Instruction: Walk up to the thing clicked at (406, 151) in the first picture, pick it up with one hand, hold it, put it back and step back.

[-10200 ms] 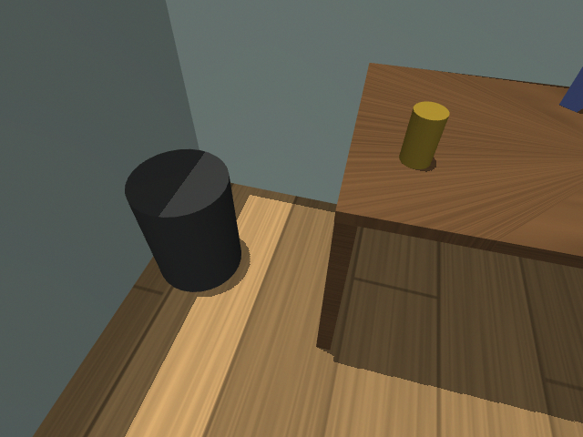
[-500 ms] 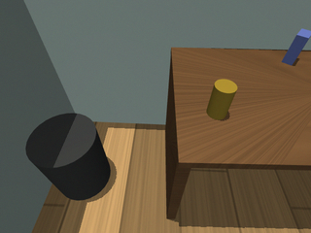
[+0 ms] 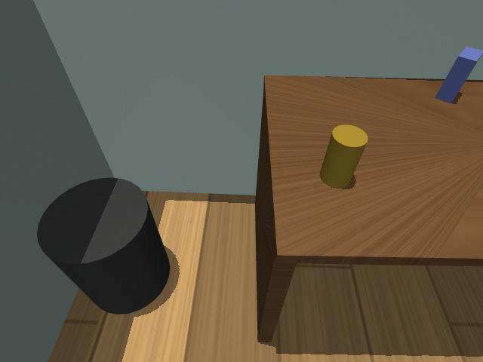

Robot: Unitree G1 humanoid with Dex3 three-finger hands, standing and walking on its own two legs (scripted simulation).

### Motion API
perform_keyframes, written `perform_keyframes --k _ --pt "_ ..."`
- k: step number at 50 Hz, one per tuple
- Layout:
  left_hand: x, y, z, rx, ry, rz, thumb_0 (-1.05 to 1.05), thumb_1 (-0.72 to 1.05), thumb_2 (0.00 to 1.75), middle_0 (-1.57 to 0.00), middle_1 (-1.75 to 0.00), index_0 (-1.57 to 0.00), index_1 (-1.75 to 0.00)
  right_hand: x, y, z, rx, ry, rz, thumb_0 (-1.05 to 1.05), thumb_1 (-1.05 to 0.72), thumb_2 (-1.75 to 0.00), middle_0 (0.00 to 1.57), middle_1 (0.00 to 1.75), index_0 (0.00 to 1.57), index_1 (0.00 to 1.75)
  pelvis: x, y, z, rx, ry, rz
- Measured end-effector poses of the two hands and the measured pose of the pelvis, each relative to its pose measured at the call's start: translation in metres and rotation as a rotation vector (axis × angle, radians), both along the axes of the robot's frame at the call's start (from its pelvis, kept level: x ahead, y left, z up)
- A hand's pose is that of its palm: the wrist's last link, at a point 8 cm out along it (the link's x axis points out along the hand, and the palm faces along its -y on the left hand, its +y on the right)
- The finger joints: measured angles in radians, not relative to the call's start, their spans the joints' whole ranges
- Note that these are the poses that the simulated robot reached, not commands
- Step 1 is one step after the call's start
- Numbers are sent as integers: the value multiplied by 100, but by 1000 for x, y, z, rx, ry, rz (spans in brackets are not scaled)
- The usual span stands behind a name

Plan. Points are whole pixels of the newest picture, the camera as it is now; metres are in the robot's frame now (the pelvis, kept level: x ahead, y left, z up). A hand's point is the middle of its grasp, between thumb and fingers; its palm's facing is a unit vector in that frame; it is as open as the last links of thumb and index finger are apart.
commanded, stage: stand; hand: right
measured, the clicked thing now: (341, 157) +0.54 -0.21 +0.02
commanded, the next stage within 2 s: rise first in 0.80 s
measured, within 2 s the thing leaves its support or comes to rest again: neither
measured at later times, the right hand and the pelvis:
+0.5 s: hand out of the picture +0.07 -0.25 -0.16, palm faces -0.04 +0.94 -0.33, open 7.4 cm; pelvis +0.00 +0.00 +0.00, yaw +0 degrees
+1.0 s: hand out of the picture +0.10 -0.25 -0.15, palm faces +0.06 +0.94 -0.32, open 8.1 cm; pelvis -0.01 +0.00 +0.00, yaw -1 degrees
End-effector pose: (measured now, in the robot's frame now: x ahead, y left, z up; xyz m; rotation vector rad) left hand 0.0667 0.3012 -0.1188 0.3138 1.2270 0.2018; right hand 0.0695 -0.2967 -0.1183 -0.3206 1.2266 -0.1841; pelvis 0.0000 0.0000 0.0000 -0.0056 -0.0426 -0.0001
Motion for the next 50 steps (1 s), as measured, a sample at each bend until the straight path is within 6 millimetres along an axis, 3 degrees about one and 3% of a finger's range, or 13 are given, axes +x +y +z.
perform_keyframes --k 26,46,50 --pt "-8 4 0 5 25 8 1 90 90 -21 -30 -20 -30 -3 2 -3 3 18 2 1 -90 -90 20 30 20 30 0 2 0 3 4 1" --pt "-2 0 0 2 6 1 1 90 90 -20 -29 -20 -30 -3 -1 0 -2 11 -2 1 -90 -90 20 30 20 30 0 0 0 1 1 2" --pt "24 -9 4 -16 -154 18 1 83 83 -15 -23 -15 -24 22 7 4 13 -152 -47 1 -83 -83 16 23 15 24 -8 1 -3 4 12 -9"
